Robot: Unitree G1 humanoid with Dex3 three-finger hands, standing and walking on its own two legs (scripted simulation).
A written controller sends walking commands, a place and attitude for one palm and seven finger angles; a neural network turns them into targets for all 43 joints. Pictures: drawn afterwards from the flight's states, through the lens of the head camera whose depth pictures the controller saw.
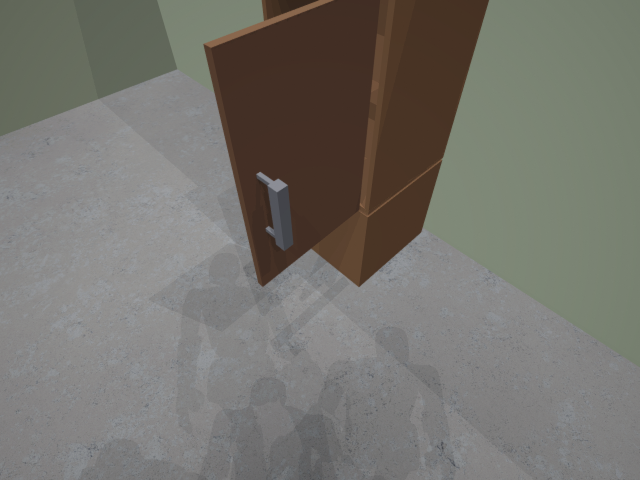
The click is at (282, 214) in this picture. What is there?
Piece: cupboard door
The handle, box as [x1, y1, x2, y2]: [256, 172, 292, 250]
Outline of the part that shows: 259,172 256,174 257,178 265,183 268,187 274,227 273,230 268,226 266,228 266,231 275,238 276,244 284,250 292,244 287,185 279,179 273,181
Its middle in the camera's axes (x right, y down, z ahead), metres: -0.10 -0.05 +0.79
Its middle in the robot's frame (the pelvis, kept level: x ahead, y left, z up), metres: +0.61 +0.13 -0.09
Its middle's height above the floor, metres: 0.69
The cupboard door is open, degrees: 92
